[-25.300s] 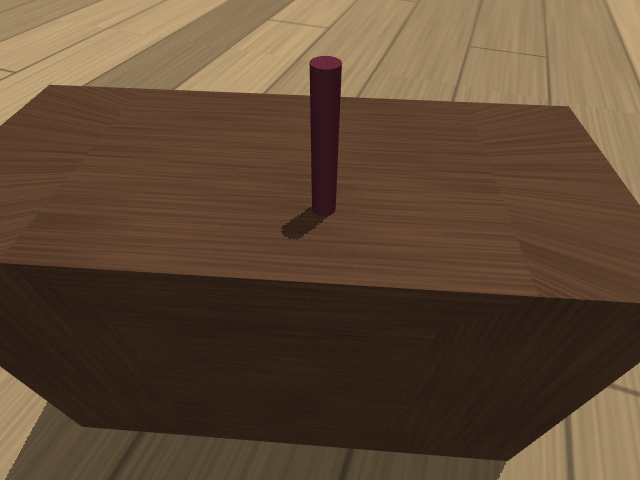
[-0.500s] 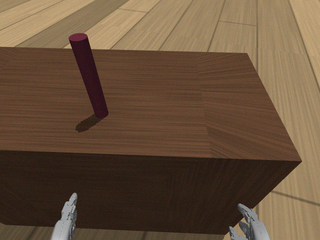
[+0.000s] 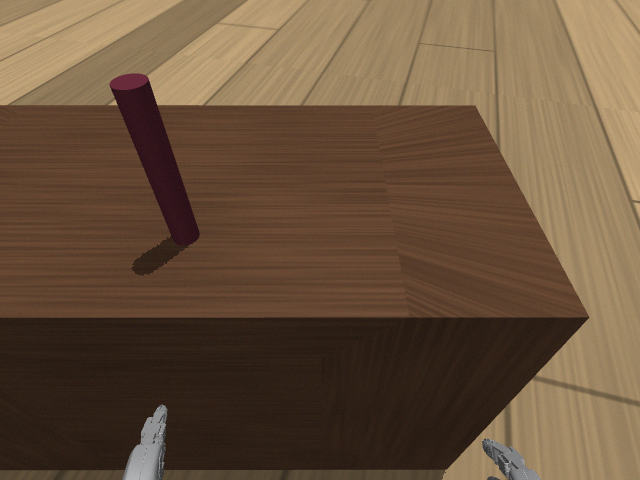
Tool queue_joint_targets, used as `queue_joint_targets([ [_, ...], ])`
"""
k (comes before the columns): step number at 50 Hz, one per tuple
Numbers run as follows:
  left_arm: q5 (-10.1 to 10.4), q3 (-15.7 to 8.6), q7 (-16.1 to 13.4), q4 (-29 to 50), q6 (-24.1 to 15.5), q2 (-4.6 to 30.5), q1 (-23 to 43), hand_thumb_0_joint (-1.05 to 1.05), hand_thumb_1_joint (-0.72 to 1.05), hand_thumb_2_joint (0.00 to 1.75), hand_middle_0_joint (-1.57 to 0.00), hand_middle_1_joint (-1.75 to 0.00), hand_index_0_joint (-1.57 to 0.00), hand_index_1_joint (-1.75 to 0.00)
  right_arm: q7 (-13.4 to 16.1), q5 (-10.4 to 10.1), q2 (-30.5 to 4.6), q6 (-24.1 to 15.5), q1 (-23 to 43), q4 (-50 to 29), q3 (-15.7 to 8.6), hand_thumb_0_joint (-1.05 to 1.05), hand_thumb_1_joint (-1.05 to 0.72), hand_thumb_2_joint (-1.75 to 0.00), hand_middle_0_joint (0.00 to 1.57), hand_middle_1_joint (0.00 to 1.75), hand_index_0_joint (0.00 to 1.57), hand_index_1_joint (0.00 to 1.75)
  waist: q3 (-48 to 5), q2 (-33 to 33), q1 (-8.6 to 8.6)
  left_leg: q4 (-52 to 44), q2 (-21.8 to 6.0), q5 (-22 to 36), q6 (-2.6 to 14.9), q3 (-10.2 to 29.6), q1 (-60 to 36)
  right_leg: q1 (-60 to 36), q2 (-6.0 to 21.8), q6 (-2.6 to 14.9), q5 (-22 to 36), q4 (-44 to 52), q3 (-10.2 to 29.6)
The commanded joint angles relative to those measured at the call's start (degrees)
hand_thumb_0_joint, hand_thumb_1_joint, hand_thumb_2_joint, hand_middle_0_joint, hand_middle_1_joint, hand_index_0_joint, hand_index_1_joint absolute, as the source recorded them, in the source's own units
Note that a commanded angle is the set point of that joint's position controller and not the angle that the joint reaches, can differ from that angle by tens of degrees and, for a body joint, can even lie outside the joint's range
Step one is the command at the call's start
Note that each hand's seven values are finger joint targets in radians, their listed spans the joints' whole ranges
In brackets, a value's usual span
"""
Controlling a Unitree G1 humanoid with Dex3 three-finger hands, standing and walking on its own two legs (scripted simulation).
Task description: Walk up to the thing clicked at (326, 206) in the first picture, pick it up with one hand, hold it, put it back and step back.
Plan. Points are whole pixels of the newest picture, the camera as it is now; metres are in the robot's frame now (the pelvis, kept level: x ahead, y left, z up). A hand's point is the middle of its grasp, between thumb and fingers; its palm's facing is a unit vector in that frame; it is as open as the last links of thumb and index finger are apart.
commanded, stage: home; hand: left
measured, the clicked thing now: (162, 172) +0.49 +0.23 +0.15
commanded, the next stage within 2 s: stand in 1.72 s
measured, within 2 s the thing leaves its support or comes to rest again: neither
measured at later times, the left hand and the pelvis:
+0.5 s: hand out of the picture +0.02 +0.27 -0.14, palm faces -0.03 -0.91 -0.41, open 17.6 cm; pelvis -0.02 +0.00 +0.01, yaw +2 degrees
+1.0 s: hand out of the picture +0.03 +0.26 -0.15, palm faces -0.01 -0.93 -0.36, open 17.6 cm; pelvis -0.02 +0.00 +0.01, yaw +2 degrees
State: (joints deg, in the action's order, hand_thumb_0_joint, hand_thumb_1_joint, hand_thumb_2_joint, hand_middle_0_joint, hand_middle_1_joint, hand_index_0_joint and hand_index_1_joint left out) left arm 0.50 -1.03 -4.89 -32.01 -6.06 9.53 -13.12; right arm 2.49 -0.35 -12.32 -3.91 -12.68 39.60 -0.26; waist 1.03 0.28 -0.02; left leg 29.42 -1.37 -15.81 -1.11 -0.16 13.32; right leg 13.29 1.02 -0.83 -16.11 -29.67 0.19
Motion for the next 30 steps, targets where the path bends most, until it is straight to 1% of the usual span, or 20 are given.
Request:
queue_joint_targets([
  [1, 0.0, -2.6, -0.5, 9.4, -2.6, 6.9, 5.7, 0.0, -0.57, 0.04, -0.05, -0.05, -0.05, -0.05, 0.6, -0.3, -7.2, -2.0, 4.6, -8.4, -2.2, 0.0, -0.89, -0.9, 0.2, 0.3, 0.2, 0.3, -5.1, -1.1, -0.01, -4.1, 1.7, 9.9, 1.24, -2.6, -1.4, -1.0, -1.2, 0.8, 11.0, 4.9, -2.6],
  [2, -3.9, -4.7, 0.8, -2.1, -0.3, 20.2, 0.7, 0.0, -0.57, 0.05, -0.05, -0.05, -0.05, -0.05, -0.7, 3.6, -15.8, 0.0, 1.6, -2.3, -4.9, 0.0, -0.9, -0.9, 0.2, 0.3, 0.2, 0.3, -7.0, 1.9, 0.3, -1.2, -3.7, 16.0, 2.08, 3.0, -2.3, -2.5, 5.2, 2.96, 18.7, 2.3, 2.8],
  [3, -3.8, -4.9, 1.5, -2.7, 0.7, 20.4, -0.1, 0.0, -0.6, 0.02, -0.04, -0.04, -0.04, -0.04, -1.1, 3.4, -16.2, 0.9, 1.5, -1.9, -4.9, 0.0, -0.9, -0.9, 0.2, 0.3, 0.2, 0.3, -9.7, 2.4, -0.04, -0.9, -4.0, 19.0, 2.99, 3.1, -3.1, -4.5, 5.2, 3.56, 20.5, 0.8, 2.7],
  [4, -3.4, -4.1, 1.9, -3.5, 1.0, 19.4, -0.3, 0.0, -0.61, 0.01, -0.04, -0.04, -0.04, -0.04, -1.6, 3.0, -15.1, 1.1, 2.1, -1.6, -4.6, 0.0, -0.9, -0.9, 0.2, 0.3, 0.2, 0.3, -9.7, 1.7, -0.13, -0.9, -4.0, 20.1, 2.78, 3.5, -4.6, -3.4, 5.6, 3.45, 22.0, 1.3, 2.8],
  [6, -2.6, -2.6, 2.6, -5.9, 1.3, 18.1, 2.5, 0.0, -0.61, 0.02, -0.04, -0.04, -0.04, -0.04, -2.1, 2.1, -14.7, 1.3, 2.1, 0.1, -3.9, 0.0, -0.9, -0.9, 0.2, 0.3, 0.2, 0.3, -7.6, 0.5, 0.57, -2.8, -4.2, 16.1, 2.62, 4.3, -2.6, -3.4, 5.5, 2.93, 17.6, 2.5, 2.6],
  [8, -2.4, -1.5, 3.0, -9.2, 1.5, 18.5, 4.2, 0.0, -0.6, 0.03, -0.04, -0.04, -0.04, -0.04, -2.6, 1.9, -15.1, 1.6, 3.8, 2.6, -3.4, 0.0, -0.9, -0.9, 0.2, 0.3, 0.2, 0.3, -3.9, -0.7, 0.51, -4.3, -4.0, 11.5, 2.6, 4.9, -2.1, -0.7, 5.3, 2.8, 12.2, 5.3, 2.8],
  [9, -2.4, -1.3, 3.1, -10.8, 1.6, 19.2, 5.0, 0.0, -0.61, 0.02, -0.04, -0.04, -0.04, -0.04, -2.7, 1.9, -15.4, 1.7, 3.7, 3.7, -3.2, 0.0, -0.9, -0.9, 0.2, 0.3, 0.2, 0.3, -3.0, -0.7, 0.79, -5.0, -4.2, 11.4, 2.66, 5.3, -2.0, -1.1, 5.4, 2.85, 11.7, 5.7, 3.2],
  [10, -2.5, -1.1, 3.3, -12.3, 1.9, 19.7, 5.2, 0.0, -0.6, 0.02, -0.04, -0.04, -0.04, -0.04, -2.8, 1.9, -15.6, 1.8, 3.9, 5.1, -3.0, 0.0, -0.9, -0.9, 0.2, 0.3, 0.2, 0.3, -1.9, -0.1, 0.62, -6.3, -4.2, 9.8, 2.57, 5.3, -2.0, 0.1, 5.1, 2.67, 9.3, 6.4, 3.1],
  [12, -2.4, -0.7, 3.5, -15.1, 2.2, 20.5, 5.5, 0.0, -0.58, 0.04, -0.05, -0.05, -0.05, -0.05, -2.9, 1.9, -16.5, 1.8, 5.1, 7.0, -2.9, 0.0, -0.9, -0.9, 0.2, 0.3, 0.2, 0.3, -2.6, 0.9, 0.37, -6.7, -4.2, 10.6, 2.57, 5.7, -2.8, -1.5, 5.2, 2.69, 9.7, 7.2, 3.1],
  [13, -2.3, -0.5, 3.6, -16.4, 2.3, 20.9, 5.9, 0.0, -0.59, 0.03, -0.04, -0.04, -0.04, -0.05, -3.1, 1.7, -16.5, 2.0, 5.3, 8.1, -2.7, 0.0, -0.9, -0.9, 0.2, 0.3, 0.2, 0.3, -1.5, 0.8, 0.29, -7.6, -4.1, 9.1, 2.59, 5.8, -2.3, -1.3, 5.2, 2.69, 8.2, 7.9, 3.2],
  [15, -2.2, -0.3, 3.7, -18.9, 2.5, 21.8, 6.1, 0.0, -0.58, 0.04, -0.05, -0.05, -0.04, -0.05, -3.1, 1.6, -17.1, 2.2, 5.6, 10.2, -2.4, 0.0, -0.9, -0.9, 0.2, 0.3, 0.2, 0.3, -2.5, -0.1, 0.3, -8.0, -4.4, 10.2, 2.69, 6.1, -4.4, -1.8, 5.4, 2.65, 9.2, 8.8, 3.5],
  [16, -2.3, -0.2, 3.7, -20.0, 2.6, 22.3, 6.5, 0.0, -0.57, 0.04, -0.05, -0.05, -0.05, -0.05, -3.1, 1.5, -17.5, 2.4, 5.5, 11.2, -2.4, 0.0, -0.9, -0.9, 0.2, 0.3, 0.2, 0.3, -1.7, -1.1, 0.39, -8.5, -4.0, 7.8, 2.49, 6.0, -3.4, -2.1, 5.5, 2.75, 6.8, 9.9, 3.6],
  [18, -2.2, 0.1, 3.7, -21.9, 2.8, 23.4, 6.9, 0.0, -0.56, 0.05, -0.05, -0.05, -0.05, -0.05, -3.2, 1.5, -17.9, 2.7, 5.7, 13.2, -2.1, 0.0, -0.9, -0.9, 0.2, 0.3, 0.2, 0.3, -1.3, -1.9, 0.45, -9.0, -3.8, 6.5, 2.47, 6.0, -4.4, -1.5, 6.0, 2.88, 5.0, 11.8, 4.6],
  [21, -1.9, 0.3, 3.8, -24.4, 3.4, 24.1, 6.7, 0.0, -0.58, 0.04, -0.05, -0.05, -0.05, -0.05, -3.0, 1.6, -19.2, 2.8, 5.7, 15.5, -1.9, 0.0, -0.9, -0.9, 0.2, 0.3, 0.2, 0.3, -0.6, 0.8, 0.16, -11.1, -4.2, 4.4, 2.48, 6.6, -3.8, -2.3, 5.5, 2.55, 2.8, 12.1, 4.2],
  [22, -1.9, 0.3, 3.8, -25.3, 3.5, 24.6, 6.4, 0.0, -0.56, 0.05, -0.05, -0.05, -0.05, -0.05, -3.1, 1.5, -19.3, 3.0, 5.8, 16.1, -1.8, 0.0, -0.9, -0.9, 0.2, 0.3, 0.2, 0.3, 0.1, -0.6, -0.13, -11.2, -4.0, 2.9, 2.44, 6.6, -3.2, -1.9, 5.7, 2.53, -0.4, 13.2, 4.5],
  [24, -1.7, 0.4, 3.9, -26.4, 3.5, 24.8, 6.5, 0.0, -0.58, 0.04, -0.05, -0.05, -0.05, -0.05, -3.1, 1.5, -19.6, 2.9, 5.2, 17.1, -1.7, 0.0, -0.9, -0.9, 0.2, 0.3, 0.2, 0.3, -0.7, -0.7, -0.04, -11.3, -4.1, 4.4, 2.62, 6.6, -3.7, -3.2, 6.0, 2.6, 0.9, 13.6, 5.0],
  [25, -1.6, 0.3, 3.9, -27.0, 3.5, 25.2, 6.4, 0.0, -0.57, 0.05, -0.05, -0.05, -0.05, -0.05, -3.1, 1.5, -19.7, 2.9, 5.0, 17.6, -1.6, 0.0, -0.9, -0.9, 0.2, 0.3, 0.2, 0.3, -0.1, -0.9, -0.09, -11.8, -4.0, 3.9, 2.5, 6.8, -2.9, -3.1, 5.9, 2.41, 0.1, 13.8, 5.0],
  [28, -1.7, 0.2, 4.0, -28.3, 3.9, 25.5, 5.9, 0.0, -0.57, 0.04, -0.05, -0.05, -0.05, -0.05, -3.1, 1.7, -20.3, 3.1, 4.7, 18.6, -1.5, 0.0, -0.89, -0.9, 0.2, 0.3, 0.2, 0.3, 2.0, -0.4, -0.24, -12.7, -3.8, -0.4, 2.64, 7.2, -1.5, -1.9, 5.6, 2.22, -4.1, 14.5, 5.0],
  [29, -1.8, 0.2, 4.0, -28.6, 4.0, 25.8, 5.5, 0.0, -0.58, 0.04, -0.05, -0.05, -0.04, -0.05, -3.1, 1.5, -20.1, 3.2, 4.7, 18.8, -1.5, 0.0, -0.89, -0.9, 0.2, 0.3, 0.2, 0.3, 3.0, -1.3, -0.29, -12.5, -3.5, -1.7, 2.5, 7.1, -1.8, 0.4, 5.7, 2.27, -7.4, 15.8, 5.5],
  [30, -1.8, 0.1, 4.0, -28.6, 4.1, 26.0, 5.6, 0.0, -0.57, 0.05, -0.05, -0.05, -0.05, -0.05, -3.1, 1.4, -20.3, 3.4, 4.2, 18.9, -1.6, 0.0, -0.89, -0.9, 0.2, 0.3, 0.2, 0.3, 3.1, -1.5, -0.03, -12.1, -3.3, -2.3, 2.62, 7.0, -2.1, 1.0, 5.8, 2.31, -9.0, 16.4, 5.8],
])
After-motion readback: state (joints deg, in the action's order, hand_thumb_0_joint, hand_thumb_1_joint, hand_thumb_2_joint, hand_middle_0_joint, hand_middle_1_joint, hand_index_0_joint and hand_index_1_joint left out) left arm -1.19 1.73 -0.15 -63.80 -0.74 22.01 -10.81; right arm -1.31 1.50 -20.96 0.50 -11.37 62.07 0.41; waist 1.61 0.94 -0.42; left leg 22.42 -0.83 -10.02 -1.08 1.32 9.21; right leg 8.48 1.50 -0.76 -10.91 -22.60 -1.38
